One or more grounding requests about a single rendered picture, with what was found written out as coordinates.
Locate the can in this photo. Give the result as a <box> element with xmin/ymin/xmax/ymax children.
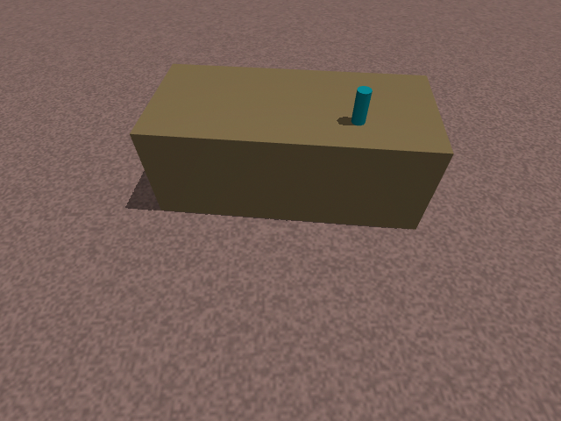
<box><xmin>352</xmin><ymin>86</ymin><xmax>373</xmax><ymax>125</ymax></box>

